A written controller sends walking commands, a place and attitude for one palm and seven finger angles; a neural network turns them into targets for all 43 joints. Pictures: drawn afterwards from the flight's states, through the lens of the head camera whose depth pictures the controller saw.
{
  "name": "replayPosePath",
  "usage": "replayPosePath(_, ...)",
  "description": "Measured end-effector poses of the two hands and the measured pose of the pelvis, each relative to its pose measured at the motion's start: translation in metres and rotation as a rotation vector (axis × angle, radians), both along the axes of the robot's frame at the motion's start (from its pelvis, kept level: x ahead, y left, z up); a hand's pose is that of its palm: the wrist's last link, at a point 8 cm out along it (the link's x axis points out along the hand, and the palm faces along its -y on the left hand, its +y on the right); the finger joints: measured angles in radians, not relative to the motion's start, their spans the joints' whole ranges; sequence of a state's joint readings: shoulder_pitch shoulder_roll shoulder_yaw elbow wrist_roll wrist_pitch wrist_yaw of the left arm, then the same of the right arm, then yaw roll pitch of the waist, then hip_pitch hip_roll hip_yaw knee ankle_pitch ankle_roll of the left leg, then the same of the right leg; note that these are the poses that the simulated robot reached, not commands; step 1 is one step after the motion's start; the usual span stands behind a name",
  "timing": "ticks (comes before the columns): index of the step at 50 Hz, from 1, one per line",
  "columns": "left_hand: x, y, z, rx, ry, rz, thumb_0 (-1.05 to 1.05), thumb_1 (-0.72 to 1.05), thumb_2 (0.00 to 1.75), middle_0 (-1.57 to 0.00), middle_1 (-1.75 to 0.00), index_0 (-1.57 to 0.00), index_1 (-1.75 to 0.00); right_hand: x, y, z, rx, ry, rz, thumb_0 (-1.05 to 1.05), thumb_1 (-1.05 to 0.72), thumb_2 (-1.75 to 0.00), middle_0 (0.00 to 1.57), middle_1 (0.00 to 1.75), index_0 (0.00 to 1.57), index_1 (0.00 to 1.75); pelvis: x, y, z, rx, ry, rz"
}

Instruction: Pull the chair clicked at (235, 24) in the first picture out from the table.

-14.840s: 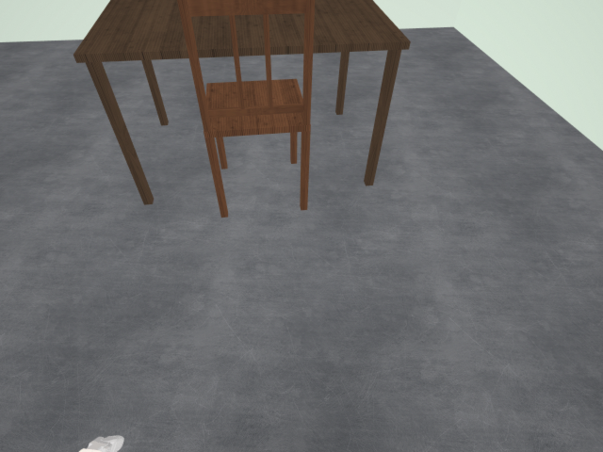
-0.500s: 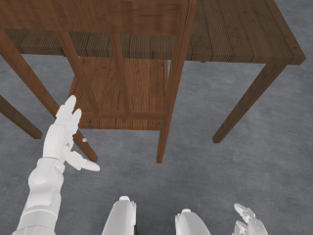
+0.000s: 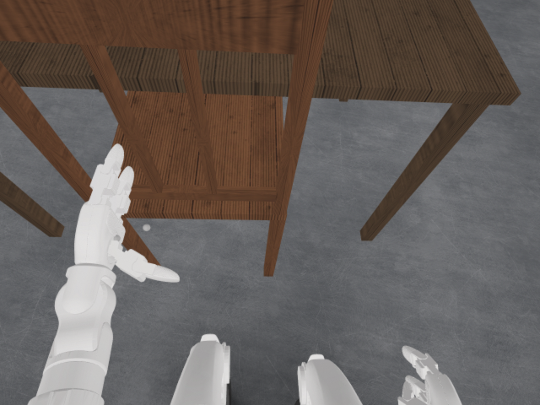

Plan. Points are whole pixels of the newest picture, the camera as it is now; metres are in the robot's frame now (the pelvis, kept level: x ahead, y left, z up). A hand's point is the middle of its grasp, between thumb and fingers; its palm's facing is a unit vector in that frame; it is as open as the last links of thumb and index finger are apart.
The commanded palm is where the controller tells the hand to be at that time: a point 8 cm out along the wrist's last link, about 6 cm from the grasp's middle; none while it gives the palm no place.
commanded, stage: aim the fingers beside a spindle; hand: left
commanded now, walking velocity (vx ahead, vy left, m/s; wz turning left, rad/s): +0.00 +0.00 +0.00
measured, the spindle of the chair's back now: (133, 134) +0.50 +0.22 +0.06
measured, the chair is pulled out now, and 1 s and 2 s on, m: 0.00 0.00 0.00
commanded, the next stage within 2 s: push the fingers through the gap in 0.04 s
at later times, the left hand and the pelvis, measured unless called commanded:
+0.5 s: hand (139, 202) +0.40 +0.20 +0.02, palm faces +0.02 -1.00 -0.07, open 16.9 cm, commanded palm +0.37 +0.24 +0.02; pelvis +0.00 -0.01 -0.01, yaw +0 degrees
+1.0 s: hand (152, 186) +0.43 +0.19 +0.02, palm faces +0.01 -1.00 -0.05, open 17.0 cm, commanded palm +0.41 +0.23 +0.02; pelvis +0.00 +0.00 -0.01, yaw +0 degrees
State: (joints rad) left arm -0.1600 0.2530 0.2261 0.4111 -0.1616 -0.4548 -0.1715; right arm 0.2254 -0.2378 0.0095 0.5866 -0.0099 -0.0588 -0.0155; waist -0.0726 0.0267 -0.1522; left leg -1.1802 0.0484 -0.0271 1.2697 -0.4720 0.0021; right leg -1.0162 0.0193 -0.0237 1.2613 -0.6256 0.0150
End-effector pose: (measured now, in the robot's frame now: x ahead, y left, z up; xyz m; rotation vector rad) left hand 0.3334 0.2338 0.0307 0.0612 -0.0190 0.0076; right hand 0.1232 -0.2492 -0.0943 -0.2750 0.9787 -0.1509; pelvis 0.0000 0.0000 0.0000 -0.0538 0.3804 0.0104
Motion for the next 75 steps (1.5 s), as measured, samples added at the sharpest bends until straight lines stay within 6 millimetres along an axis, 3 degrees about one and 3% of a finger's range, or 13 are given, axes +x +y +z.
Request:
replayPosePath(3,0.005,0.019,0.012,0.033,-0.036,0.063,-0.02,-0.5,0.3,-0.07,-0.08,-0.06,-0.08,-0.003,0.0,-0.003,0.015,0.014,0.004,0.01,-0.9,-0.9,0.2,0.3,0.2,0.3,0.0,-0.003,0.0,0.001,0.0,0.002)
replayPosePath(6,0.005,0.029,0.007,0.027,0.015,0.062,-0.01,-0.5,0.3,-0.06,-0.08,-0.06,-0.08,-0.005,0.0,-0.005,0.03,0.029,0.005,0.01,-0.9,-0.9,0.2,0.3,0.2,0.3,0.001,-0.004,0.0,0.0,0.002,0.007)
replayPosePath(13,-0.003,0.0,-0.028,-0.041,0.134,-0.052,-0.01,-0.5,0.3,-0.06,-0.08,-0.06,-0.08,-0.005,-0.008,-0.006,-0.005,0.036,0.001,0.01,-0.9,-0.9,0.2,0.3,0.2,0.3,0.001,-0.003,-0.002,-0.004,0.012,0.012)
replayPosePath(16,0.008,-0.003,-0.02,-0.027,0.05,-0.027,-0.02,-0.5,0.3,-0.06,-0.08,-0.06,-0.08,-0.004,-0.011,-0.007,-0.03,0.031,0.003,0.01,-0.9,-0.9,0.2,0.3,0.2,0.3,0.0,-0.004,-0.005,-0.004,0.018,0.008)
replayPosePath(20,0.028,0.009,-0.003,0.008,-0.052,0.03,-0.02,-0.5,0.3,-0.07,-0.08,-0.06,-0.08,-0.005,-0.013,-0.011,-0.031,0.035,0.005,0.01,-0.9,-0.9,0.2,0.3,0.2,0.3,-0.001,-0.006,-0.01,-0.005,0.027,0.007)
replayPosePath(24,0.042,0.02,-0.003,0.019,0.007,0.024,-0.01,-0.5,0.3,-0.06,-0.08,-0.06,-0.08,-0.01,-0.012,-0.015,-0.007,0.058,-0.008,0.01,-0.9,-0.9,0.2,0.3,0.2,0.3,-0.001,-0.007,-0.011,-0.005,0.032,0.006)
replayPosePath(30,0.042,0.009,-0.018,-0.023,0.12,-0.026,-0.01,-0.5,0.3,-0.06,-0.08,-0.06,-0.08,-0.021,-0.009,-0.015,0.004,0.098,-0.03,0.01,-0.9,-0.9,0.2,0.3,0.2,0.3,0.002,-0.004,-0.005,-0.004,0.037,0.003)
replayPosePath(39,0.062,0.005,-0.003,0.01,-0.009,0.015,-0.01,-0.5,0.3,-0.06,-0.08,-0.05,-0.07,-0.035,-0.011,-0.018,-0.009,0.143,-0.032,0.0,-0.9,-0.9,0.2,0.3,0.2,0.3,0.002,-0.004,-0.008,-0.004,0.045,0.001)
replayPosePath(48,0.072,0.007,-0.011,-0.009,0.074,0.001,-0.01,-0.5,0.3,-0.06,-0.08,-0.06,-0.08,-0.047,-0.013,-0.019,0.0,0.176,-0.067,0.0,-0.9,-0.9,0.2,0.3,0.2,0.3,0.001,-0.004,-0.007,-0.002,0.048,-0.006)
replayPosePath(56,0.084,0.006,0.001,-0.006,-0.001,0.016,-0.01,-0.5,0.3,-0.06,-0.08,-0.06,-0.08,-0.056,-0.016,-0.021,-0.013,0.203,-0.062,0.0,-0.9,-0.9,0.2,0.3,0.2,0.3,-0.001,-0.005,-0.009,-0.004,0.052,-0.004)
replayPosePath(68,0.107,0.005,-0.004,-0.008,0.022,0.01,-0.01,-0.5,0.3,-0.06,-0.08,-0.06,-0.08,-0.074,-0.018,-0.027,-0.017,0.262,-0.089,0.0,-0.9,-0.9,0.2,0.3,0.2,0.3,-0.005,-0.005,-0.015,-0.008,0.07,-0.009)
replayPosePath(75,0.11,0.007,-0.003,-0.007,0.034,0.015,-0.01,-0.5,0.3,-0.06,-0.08,-0.06,-0.08,-0.084,-0.016,-0.027,-0.001,0.295,-0.106,0.0,-0.9,-0.9,0.2,0.3,0.2,0.3,-0.003,-0.005,-0.014,-0.006,0.074,-0.014)
